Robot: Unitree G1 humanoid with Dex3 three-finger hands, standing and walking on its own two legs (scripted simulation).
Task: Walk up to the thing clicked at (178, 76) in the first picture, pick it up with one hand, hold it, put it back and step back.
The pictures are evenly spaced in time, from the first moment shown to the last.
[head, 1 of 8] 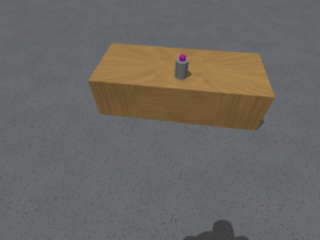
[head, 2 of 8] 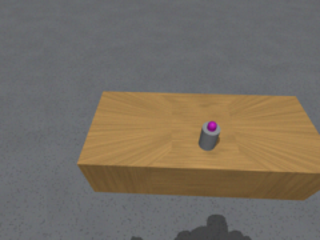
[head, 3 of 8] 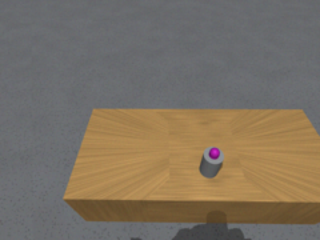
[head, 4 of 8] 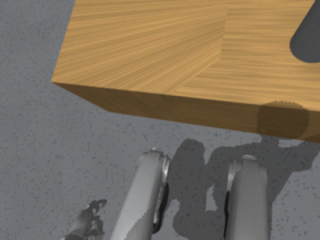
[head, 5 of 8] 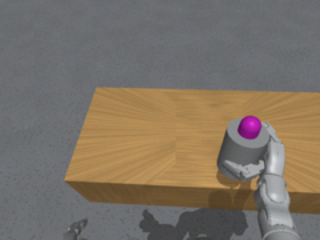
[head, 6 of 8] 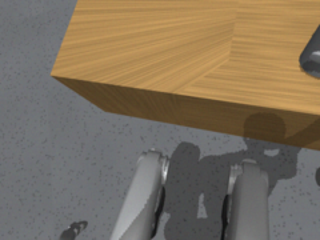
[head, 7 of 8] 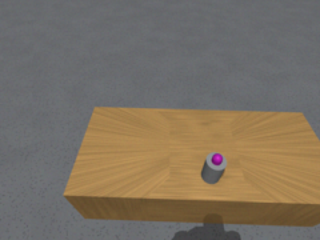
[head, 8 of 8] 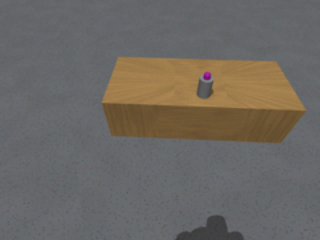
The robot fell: no
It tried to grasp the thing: yes
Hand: right
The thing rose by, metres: 0.34
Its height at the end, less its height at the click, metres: +0.00
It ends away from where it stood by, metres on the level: 0.03
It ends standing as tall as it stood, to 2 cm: yes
